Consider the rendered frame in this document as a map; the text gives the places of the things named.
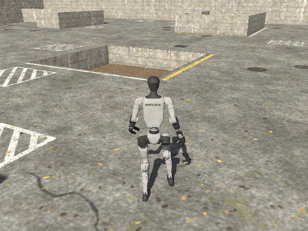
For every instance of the robot left hand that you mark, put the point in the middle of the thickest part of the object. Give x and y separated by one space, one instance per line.
131 130

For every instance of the left robot forearm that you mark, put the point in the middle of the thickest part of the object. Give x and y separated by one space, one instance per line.
131 124

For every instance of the robot left shin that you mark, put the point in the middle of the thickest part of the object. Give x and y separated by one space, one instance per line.
145 179

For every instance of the robot right hand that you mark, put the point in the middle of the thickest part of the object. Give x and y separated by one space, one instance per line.
182 141

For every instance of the right robot forearm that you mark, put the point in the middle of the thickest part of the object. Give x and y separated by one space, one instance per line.
177 129

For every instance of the robot left upper arm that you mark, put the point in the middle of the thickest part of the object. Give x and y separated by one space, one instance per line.
136 108

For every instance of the robot head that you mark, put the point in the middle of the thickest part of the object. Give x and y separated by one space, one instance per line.
153 83

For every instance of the robot right upper arm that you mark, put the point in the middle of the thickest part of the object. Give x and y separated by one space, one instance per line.
171 110

